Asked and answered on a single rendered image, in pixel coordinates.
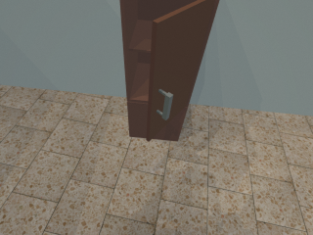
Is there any cupboard door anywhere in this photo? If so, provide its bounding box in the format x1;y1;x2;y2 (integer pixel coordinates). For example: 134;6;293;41
146;0;215;142

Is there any handle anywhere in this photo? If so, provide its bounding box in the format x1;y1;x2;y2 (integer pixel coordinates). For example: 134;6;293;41
156;89;173;120

